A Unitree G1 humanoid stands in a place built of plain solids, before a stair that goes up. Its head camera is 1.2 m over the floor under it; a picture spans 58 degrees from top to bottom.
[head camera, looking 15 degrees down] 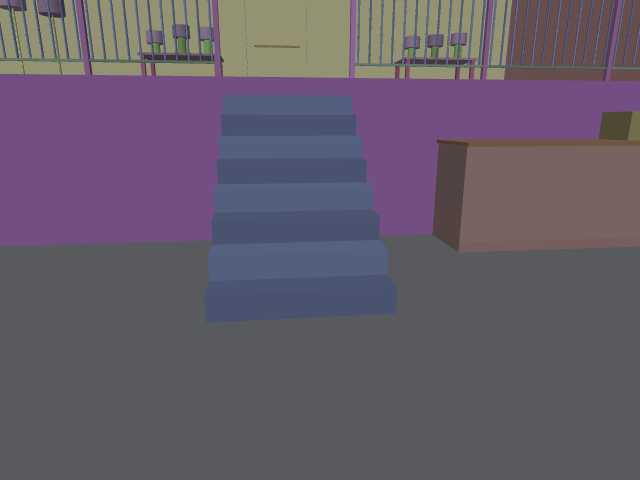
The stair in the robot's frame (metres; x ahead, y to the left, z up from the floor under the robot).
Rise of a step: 0.18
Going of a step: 0.25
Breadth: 1.22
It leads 6 degrees to the left of straight ahead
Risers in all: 9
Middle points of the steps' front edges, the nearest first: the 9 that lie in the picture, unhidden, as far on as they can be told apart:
2.55 0.11 0.18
2.80 0.13 0.37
3.05 0.16 0.55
3.30 0.19 0.73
3.55 0.22 0.92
3.80 0.25 1.10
4.05 0.27 1.28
4.30 0.30 1.46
4.55 0.33 1.65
